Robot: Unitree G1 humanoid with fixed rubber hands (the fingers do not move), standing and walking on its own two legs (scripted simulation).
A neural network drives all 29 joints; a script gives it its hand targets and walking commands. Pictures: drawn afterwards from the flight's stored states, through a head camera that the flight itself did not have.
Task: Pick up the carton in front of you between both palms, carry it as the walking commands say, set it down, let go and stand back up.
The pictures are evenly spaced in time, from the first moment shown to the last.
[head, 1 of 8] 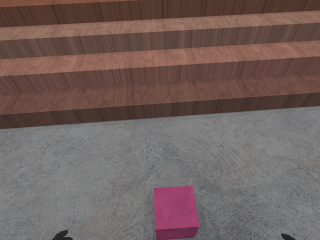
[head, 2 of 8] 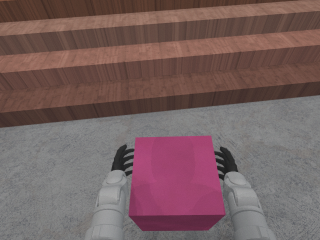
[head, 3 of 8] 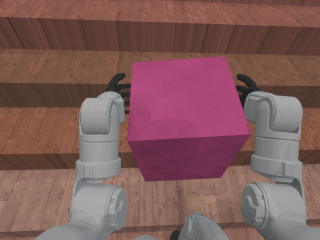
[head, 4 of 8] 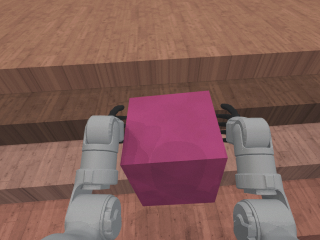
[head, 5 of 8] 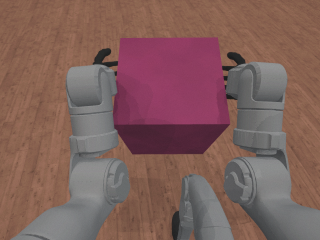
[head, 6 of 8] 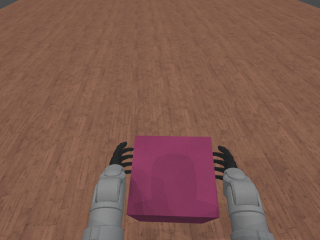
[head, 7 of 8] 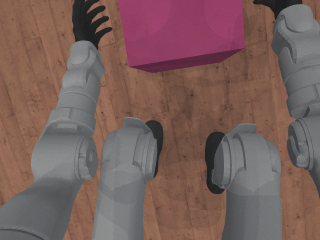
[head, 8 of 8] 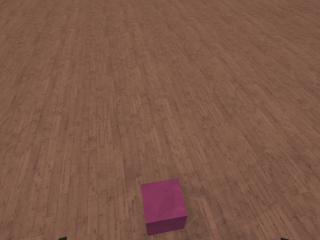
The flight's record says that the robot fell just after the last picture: no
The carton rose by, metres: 2.45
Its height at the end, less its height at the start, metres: +1.70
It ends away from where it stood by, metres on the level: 5.48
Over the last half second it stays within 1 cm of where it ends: yes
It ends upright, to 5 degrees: yes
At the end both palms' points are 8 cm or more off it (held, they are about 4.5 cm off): yes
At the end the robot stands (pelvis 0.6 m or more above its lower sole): yes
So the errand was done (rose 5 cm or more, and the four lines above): yes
